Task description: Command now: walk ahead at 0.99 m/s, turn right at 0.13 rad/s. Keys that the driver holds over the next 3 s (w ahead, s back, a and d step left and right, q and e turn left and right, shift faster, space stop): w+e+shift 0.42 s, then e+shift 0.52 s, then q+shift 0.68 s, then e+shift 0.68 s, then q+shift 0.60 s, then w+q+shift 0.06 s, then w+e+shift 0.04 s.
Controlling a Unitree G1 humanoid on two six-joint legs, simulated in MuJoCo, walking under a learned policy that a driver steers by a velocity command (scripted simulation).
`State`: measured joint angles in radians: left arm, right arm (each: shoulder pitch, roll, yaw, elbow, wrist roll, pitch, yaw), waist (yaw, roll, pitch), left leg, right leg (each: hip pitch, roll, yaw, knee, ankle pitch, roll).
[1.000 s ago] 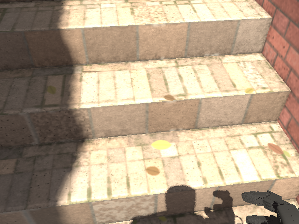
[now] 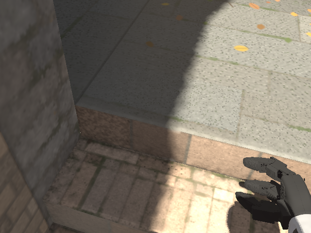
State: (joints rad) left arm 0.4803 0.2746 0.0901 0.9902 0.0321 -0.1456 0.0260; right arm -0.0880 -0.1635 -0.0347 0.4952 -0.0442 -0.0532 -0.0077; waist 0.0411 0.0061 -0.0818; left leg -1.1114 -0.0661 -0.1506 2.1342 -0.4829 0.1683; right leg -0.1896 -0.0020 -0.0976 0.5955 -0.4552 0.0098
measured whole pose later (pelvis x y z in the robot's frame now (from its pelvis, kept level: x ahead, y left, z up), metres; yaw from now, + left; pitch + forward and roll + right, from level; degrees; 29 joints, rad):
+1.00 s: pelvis +0.69 -0.04 +0.49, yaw -48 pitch +2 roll +2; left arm 0.20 0.44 0.09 0.71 0.07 -0.11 -0.09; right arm 0.23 -0.25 0.00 0.66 -0.02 -0.05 0.00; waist -0.05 -0.04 -0.05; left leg -0.59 0.07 0.02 0.81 -0.27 0.02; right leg -0.64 0.05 0.11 1.52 -0.38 -0.01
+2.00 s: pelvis +0.85 -0.07 +0.53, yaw -31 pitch +0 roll +2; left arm 0.16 0.24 0.06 0.64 -0.04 0.03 0.00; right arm 0.09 -0.15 0.00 0.61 -0.01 0.02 -0.03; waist 0.00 -0.05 0.02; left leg -0.23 -0.09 -0.01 0.47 -0.24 0.06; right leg -0.45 -0.07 0.02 0.94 -0.44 0.02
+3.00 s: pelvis +0.93 -0.12 +0.54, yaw -27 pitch +2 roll -1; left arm 0.12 0.30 0.07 0.62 0.08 -0.04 0.04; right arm 0.32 -0.23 -0.03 0.66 -0.03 -0.10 0.05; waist 0.00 -0.03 0.03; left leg -0.18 -0.09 -0.18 0.41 -0.26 0.06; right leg -0.58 -0.01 0.08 1.19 -0.36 0.08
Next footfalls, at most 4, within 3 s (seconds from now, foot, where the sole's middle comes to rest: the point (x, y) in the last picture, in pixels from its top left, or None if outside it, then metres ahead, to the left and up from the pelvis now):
0.12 left None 0.32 0.16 -0.58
0.56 right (182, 202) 0.51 -0.05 -0.41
0.86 left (176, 82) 0.92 -0.02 -0.24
1.14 right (232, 125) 0.71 -0.20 -0.24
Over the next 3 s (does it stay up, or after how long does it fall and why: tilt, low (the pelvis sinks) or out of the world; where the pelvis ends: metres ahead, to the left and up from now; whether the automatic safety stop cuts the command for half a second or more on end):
stays up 0.93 -0.12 0.54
